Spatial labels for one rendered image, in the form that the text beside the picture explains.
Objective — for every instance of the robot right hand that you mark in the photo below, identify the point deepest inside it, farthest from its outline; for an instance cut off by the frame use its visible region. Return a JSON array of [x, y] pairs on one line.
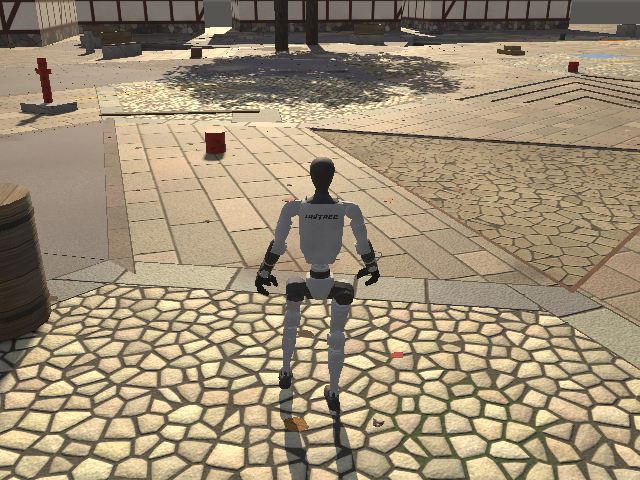
[[373, 279]]

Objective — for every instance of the robot right upper arm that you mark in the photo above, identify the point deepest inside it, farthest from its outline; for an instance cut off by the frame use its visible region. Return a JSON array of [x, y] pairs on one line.
[[352, 211]]

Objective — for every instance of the robot left upper arm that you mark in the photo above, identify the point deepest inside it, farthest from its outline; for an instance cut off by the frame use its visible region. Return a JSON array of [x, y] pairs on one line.
[[290, 209]]

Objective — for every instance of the robot torso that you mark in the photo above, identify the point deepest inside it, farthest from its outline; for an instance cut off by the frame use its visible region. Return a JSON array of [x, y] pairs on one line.
[[321, 231]]

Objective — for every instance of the robot left hand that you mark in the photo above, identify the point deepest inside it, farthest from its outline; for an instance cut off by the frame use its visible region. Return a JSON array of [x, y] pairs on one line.
[[266, 281]]

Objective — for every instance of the robot left forearm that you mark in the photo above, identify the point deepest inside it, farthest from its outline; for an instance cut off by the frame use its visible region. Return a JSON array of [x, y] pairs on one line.
[[269, 262]]

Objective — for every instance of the right robot foot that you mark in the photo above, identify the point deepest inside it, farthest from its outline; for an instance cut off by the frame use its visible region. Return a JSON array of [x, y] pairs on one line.
[[333, 402]]

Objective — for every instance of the robot right forearm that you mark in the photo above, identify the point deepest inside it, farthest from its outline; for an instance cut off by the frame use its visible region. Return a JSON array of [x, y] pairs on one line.
[[370, 260]]

